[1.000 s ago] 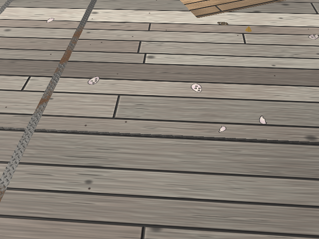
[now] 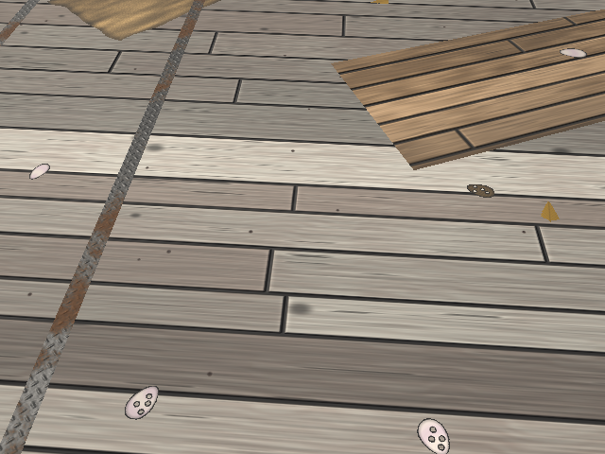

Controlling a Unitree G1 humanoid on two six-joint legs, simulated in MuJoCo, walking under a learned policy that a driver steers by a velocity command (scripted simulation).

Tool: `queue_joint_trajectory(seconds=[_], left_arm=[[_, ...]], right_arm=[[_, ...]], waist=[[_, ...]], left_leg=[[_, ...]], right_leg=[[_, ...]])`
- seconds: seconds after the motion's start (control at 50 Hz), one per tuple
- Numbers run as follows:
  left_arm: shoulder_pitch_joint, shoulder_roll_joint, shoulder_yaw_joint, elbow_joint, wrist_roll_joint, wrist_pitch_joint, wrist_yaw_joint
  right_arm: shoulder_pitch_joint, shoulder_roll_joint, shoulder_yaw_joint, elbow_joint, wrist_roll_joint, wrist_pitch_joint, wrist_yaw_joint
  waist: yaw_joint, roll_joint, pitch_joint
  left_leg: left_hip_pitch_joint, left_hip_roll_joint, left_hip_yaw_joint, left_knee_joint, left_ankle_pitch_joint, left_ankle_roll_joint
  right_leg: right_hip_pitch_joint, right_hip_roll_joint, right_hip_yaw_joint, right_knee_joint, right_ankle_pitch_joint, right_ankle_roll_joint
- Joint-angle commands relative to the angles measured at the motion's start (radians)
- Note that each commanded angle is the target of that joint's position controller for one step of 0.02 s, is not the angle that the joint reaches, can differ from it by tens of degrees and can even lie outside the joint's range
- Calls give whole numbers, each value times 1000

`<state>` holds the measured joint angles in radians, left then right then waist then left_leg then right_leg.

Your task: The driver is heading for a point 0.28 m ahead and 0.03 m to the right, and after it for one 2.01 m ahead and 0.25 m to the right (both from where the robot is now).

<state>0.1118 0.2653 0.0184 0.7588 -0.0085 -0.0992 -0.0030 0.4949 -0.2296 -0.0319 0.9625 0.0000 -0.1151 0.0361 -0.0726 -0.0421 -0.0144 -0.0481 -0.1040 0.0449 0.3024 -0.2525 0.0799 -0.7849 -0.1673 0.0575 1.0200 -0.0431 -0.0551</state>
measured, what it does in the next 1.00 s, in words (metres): walks ahead: right foot, then left foot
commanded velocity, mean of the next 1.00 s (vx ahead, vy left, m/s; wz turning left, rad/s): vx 0.27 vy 0.00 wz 0.00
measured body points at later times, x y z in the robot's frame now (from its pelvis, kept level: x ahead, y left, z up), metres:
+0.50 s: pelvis +0.33 -0.03 -0.01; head +0.36 -0.03 +0.44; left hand +0.41 +0.22 -0.14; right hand +0.48 -0.29 -0.13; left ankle +0.41 +0.13 -0.71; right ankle +0.42 -0.12 -0.74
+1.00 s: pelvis +0.42 +0.01 +0.00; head +0.43 +0.01 +0.45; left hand +0.47 +0.26 -0.15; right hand +0.49 -0.24 -0.15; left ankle +0.43 +0.12 -0.74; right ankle +0.42 -0.12 -0.74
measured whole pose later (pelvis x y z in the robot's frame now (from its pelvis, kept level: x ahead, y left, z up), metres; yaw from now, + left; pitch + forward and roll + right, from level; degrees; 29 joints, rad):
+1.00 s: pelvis +0.42 +0.01 +0.00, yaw +0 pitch +0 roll +0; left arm 0.21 0.22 0.03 1.04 0.01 0.00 0.03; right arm 0.20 -0.20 -0.03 0.99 0.00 -0.02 -0.03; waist 0.01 0.00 0.02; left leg -0.26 0.00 -0.01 0.52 -0.26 0.00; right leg -0.23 -0.01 -0.03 0.50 -0.26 0.01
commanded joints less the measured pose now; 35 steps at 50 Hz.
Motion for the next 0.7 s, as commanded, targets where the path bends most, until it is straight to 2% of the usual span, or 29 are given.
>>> queue_joint_trajectory(seconds=[0.02, 0.06, 0.1, 0.14, 0.16, 0.18, 0.2, 0.22, 0.24, 0.26, 0.28, 0.3, 0.32, 0.34, 0.38, 0.4, 0.44, 0.48, 0.52, 0.56, 0.58, 0.6, 0.62, 0.64, 0.66, 0.68, 0.7], left_arm=[[-99, 23, -2, -73, 5, -19, -12], [-183, 12, -7, -99, -1, -34, -30], [-243, 10, -6, -131, 2, -50, -54], [-215, 47, 12, -140, 5, -54, -67], [-139, 80, 27, -123, 6, -53, -65], [13, 123, 47, -81, 2, -50, -59], [205, 146, 55, -27, 6, -43, -49], [334, 243, 63, 8, 48, -34, -36], [359, 218, 52, 28, 68, -42, -51], [329, 158, 54, 11, 45, -25, -52], [211, 116, 40, -1, 24, -13, -44], [116, 81, 24, 3, 14, -9, -36], [74, 57, 15, 4, 25, -14, -29], [58, 55, 13, 16, 44, -14, -30], [20, 58, 13, 35, 54, -20, -38], [4, 69, 16, 42, 56, -22, -38], [3, 94, 25, 56, 49, -12, -28], [15, 106, 30, 72, 39, 5, -20], [16, 104, 28, 87, 34, 21, -14], [14, 83, 21, 99, 24, 35, -8], [28, 57, 12, 109, 21, 41, -5], [67, 30, 3, 124, 24, 45, -2], [139, 36, 8, 135, 32, 46, 1], [176, 7, 5, 144, 27, 56, 12], [142, 37, 10, 152, 30, 67, 22], [122, 47, 15, 153, 28, 76, 27], [122, 52, 17, 164, 30, 84, 32]], right_arm=[[-68, -117, -12, -82, 9, -29, -22], [-6, -126, -7, -60, 18, -23, -32], [55, -145, -8, -32, 16, 0, -43], [68, -175, -15, -21, 7, 24, -52], [55, -192, -20, -24, -2, 33, -56], [15, -210, -25, -32, -17, 45, -56], [-59, -218, -26, -49, -21, 55, -54], [2, -109, -1, -83, -49, 49, -51], [261, 40, 45, -24, 4, 32, -27], [224, -104, 16, 4, 19, 24, -20], [31, -152, 0, -67, 35, 28, -27], [-89, -158, -3, -106, 24, 33, -39], [-132, -153, -12, -116, 13, 47, -50], [-103, -128, -11, -113, 7, 65, -51], [-56, -54, 3, -100, 3, 87, -61], [-64, -40, 7, -103, 1, 91, -67], [-98, -47, 8, -103, -7, 98, -73], [-143, -78, -3, -101, -5, 111, -71], [-201, -95, -12, -109, -7, 122, -70], [-234, -100, -19, -112, -20, 122, -71], [-240, -101, -21, -112, -29, 120, -72], [-248, -124, -24, -121, -35, 116, -75], [-277, -191, -36, -134, -29, 115, -81], [-305, -173, -35, -113, -25, 113, -77], [-331, -111, -24, -116, -23, 105, -71], [-340, -89, -17, -107, -26, 98, -68], [-343, -89, -16, -103, -24, 90, -65]], waist=[[29, 49, 147], [-2, 32, 179], [-20, 54, 187], [13, 109, 129], [60, 143, 66], [147, 172, -25], [262, 182, -111], [227, -27, -313], [136, -318, -573], [187, -122, -651], [173, -74, -449], [131, 50, -257], [100, 58, -171], [58, 39, -140], [8, 11, -116], [-2, -3, -115], [5, -28, -156], [22, -35, -164], [36, -40, -118], [35, -41, -67], [36, -34, -45], [48, 8, -17], [113, 127, 9], [148, 265, -2], [130, 230, 38], [127, 209, 48], [123, 181, 50]], left_leg=[[-232, 212, -121, -232, 207, 123], [-190, 213, -87, -247, 275, 107], [-68, 233, -76, -192, 439, 83], [83, 263, -85, -81, 682, 57], [154, 272, -96, 8, 853, 40], [190, 265, -92, 175, 997, 19], [121, 234, -60, 423, 987, -27], [-164, 133, -46, 827, 466, -63], [-495, -55, -203, 1274, -399, -118], [-498, 15, -309, 1307, -355, -98], [-547, 83, -236, 1217, -308, -95], [-549, 127, -174, 1106, -266, -100], [-507, 157, -160, 1037, -233, -105], [-418, 180, -155, 978, -214, -108], [-308, 197, -137, 804, -197, -116], [-277, 195, -122, 705, -177, -121], [-218, 192, -105, 559, -40, -121], [-185, 184, -98, 482, 78, -118], [-168, 180, -96, 409, 116, -105], [-132, 163, -74, 291, 128, -82], [-119, 167, -76, 232, 119, -68], [-120, 221, -136, 141, 154, -44], [-151, 284, -200, 108, 176, -12], [-300, 280, -222, 29, -101, 12], [-381, 240, -214, -15, -237, -10], [-402, 222, -196, -16, -246, -35], [-392, 201, -171, 2, -189, -53]], right_leg=[[96, 23, -66, -231, 262, 19], [169, 69, -96, -395, 361, 14], [192, 120, -118, -521, 386, 3], [239, 182, -129, -568, 322, -17], [304, 218, -132, -554, 260, -30], [433, 243, -129, -537, 227, -52], [634, 185, -94, -577, 347, -77], [1031, -63, 123, -379, 805, -145], [1397, -337, 605, -432, 940, -411], [1327, -257, 584, -501, 697, -363], [1139, -202, 408, -538, 616, -302], [891, -147, 293, -602, 600, -257], [719, -117, 233, -638, 618, -245], [593, -89, 182, -677, 632, -239], [435, -58, 88, -724, 660, -238], [399, -48, 50, -732, 698, -236], [397, -39, 11, -740, 647, -223], [395, -34, 4, -763, 396, -202], [360, -28, 23, -789, 58, -176], [331, 3, 34, -773, -222, -130], [327, 27, 38, -752, -317, -94], [327, 66, 27, -705, -391, -44], [322, 147, -27, -612, -409, -1], [449, 182, -91, -590, -312, 21], [523, 174, -88, -576, -247, 33], [550, 163, -84, -579, -211, 33], [558, 150, -74, -589, -204, 29]])
Velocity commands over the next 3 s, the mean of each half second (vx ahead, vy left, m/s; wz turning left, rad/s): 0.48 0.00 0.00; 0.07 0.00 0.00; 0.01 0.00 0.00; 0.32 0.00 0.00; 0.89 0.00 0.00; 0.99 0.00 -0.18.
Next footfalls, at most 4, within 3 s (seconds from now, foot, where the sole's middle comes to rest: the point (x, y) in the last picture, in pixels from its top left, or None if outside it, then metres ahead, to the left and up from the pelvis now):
0.20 right None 0.46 -0.12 -0.78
0.60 left None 0.47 0.12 -0.78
2.38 right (337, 294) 0.97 -0.14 -0.78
2.90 left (251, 178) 1.46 0.09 -0.78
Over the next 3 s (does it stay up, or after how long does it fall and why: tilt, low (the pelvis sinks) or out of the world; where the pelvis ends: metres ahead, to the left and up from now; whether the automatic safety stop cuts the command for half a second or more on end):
stays up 1.30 -0.01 -0.03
